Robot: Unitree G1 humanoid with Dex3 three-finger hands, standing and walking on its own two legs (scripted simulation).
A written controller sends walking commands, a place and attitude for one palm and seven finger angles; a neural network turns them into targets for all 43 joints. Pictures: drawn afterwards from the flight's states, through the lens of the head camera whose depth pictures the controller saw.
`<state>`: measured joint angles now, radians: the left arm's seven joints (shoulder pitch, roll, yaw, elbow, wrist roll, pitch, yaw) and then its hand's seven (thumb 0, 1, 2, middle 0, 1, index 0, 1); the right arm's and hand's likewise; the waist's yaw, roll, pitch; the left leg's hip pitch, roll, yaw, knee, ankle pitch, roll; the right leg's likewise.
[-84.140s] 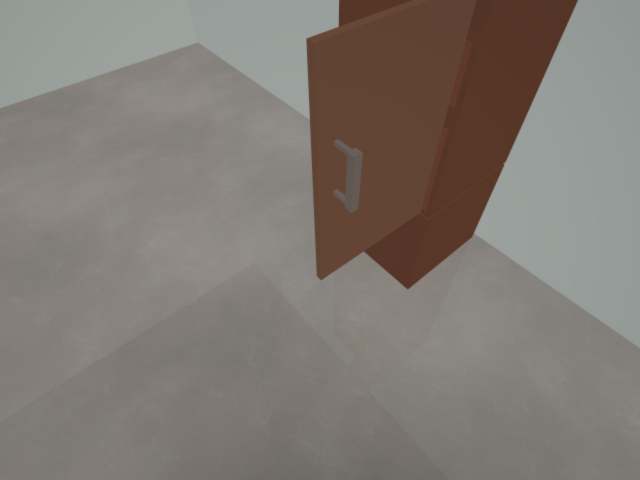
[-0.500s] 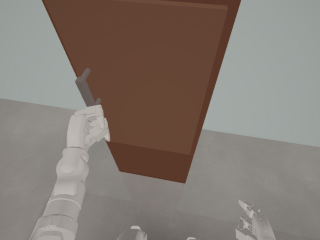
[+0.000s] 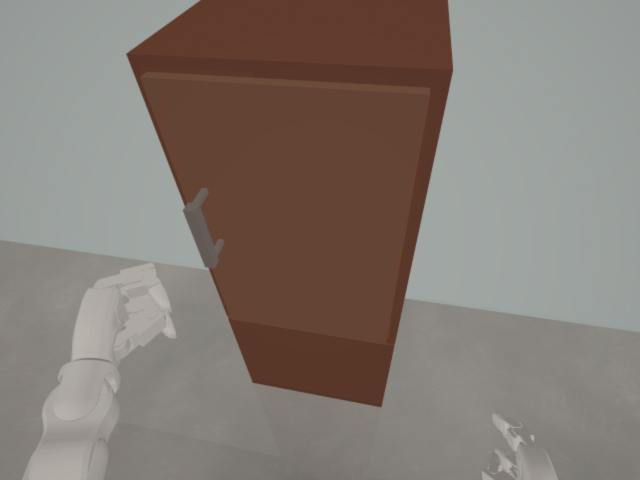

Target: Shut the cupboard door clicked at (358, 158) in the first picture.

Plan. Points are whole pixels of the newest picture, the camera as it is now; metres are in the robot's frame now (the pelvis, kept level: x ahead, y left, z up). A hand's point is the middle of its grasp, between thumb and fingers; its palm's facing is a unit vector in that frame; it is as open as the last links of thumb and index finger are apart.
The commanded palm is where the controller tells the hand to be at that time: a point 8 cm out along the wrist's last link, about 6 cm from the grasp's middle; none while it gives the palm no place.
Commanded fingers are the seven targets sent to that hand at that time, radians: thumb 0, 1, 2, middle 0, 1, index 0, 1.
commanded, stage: draw the hand back to the body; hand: left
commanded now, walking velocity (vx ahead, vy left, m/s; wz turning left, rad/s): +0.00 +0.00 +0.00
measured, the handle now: (207, 229) +0.50 +0.23 +0.02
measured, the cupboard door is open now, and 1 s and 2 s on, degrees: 0 0 0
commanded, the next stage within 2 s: step back with the hand held close in 0.96 s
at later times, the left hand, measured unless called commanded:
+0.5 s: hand (45, 324) +0.23 +0.28 +0.16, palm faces +0.41 -0.83 -0.38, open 5.5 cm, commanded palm +0.17 +0.32 +0.19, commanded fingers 0.00 0.90 0.90 -0.28 -0.39 -0.28 -0.39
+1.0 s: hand (27, 336) +0.20 +0.27 +0.18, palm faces +0.45 -0.80 -0.40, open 7.4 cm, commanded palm +0.15 +0.31 +0.20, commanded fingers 0.00 0.90 0.90 -0.20 -0.30 -0.20 -0.30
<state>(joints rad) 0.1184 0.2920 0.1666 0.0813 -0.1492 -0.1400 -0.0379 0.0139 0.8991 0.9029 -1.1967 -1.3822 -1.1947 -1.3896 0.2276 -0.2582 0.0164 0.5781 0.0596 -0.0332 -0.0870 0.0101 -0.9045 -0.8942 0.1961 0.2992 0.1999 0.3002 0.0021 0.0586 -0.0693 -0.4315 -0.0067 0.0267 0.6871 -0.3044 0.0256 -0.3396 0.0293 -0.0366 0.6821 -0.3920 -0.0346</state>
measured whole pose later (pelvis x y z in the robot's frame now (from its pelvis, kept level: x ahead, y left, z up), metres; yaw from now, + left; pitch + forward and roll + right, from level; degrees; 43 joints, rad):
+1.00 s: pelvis +0.01 +0.01 +0.02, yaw +0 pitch -4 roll +0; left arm 0.46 0.35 0.34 -0.37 -0.09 -0.07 0.10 0.01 0.89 0.90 -0.21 -0.30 -0.21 -0.31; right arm 0.19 -0.23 0.02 0.63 0.02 -0.08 -0.07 0.01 -0.90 -0.89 0.20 0.30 0.20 0.30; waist 0.06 0.07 0.00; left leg -0.14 -0.02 0.03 0.42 -0.21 0.04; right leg -0.04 0.02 -0.03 0.39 -0.28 -0.02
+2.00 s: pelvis -0.08 +0.05 +0.00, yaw +2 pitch -1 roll -3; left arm 0.54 0.40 0.41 -0.52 -0.04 -0.21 0.17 0.01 0.89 0.90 -0.21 -0.30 -0.21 -0.31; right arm 0.24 -0.23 -0.01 0.61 0.00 -0.04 -0.07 0.01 -0.90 -0.89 0.20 0.30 0.20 0.30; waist 0.01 0.02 0.00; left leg -0.47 -0.02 0.03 0.63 -0.23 0.05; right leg -0.34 0.03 -0.01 0.55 -0.20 0.02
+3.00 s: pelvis -0.32 +0.12 +0.01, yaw -2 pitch +0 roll -2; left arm 0.58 0.55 0.48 -0.68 -0.06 -0.21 0.11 0.01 0.89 0.90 -0.22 -0.30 -0.21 -0.31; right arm 0.26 -0.14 0.01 0.66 0.00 -0.05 -0.03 0.01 -0.90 -0.89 0.20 0.30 0.20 0.30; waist 0.02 -0.07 -0.05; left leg -0.68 0.01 0.01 1.18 -0.33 -0.04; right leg -0.23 0.08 -0.09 0.56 -0.35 -0.11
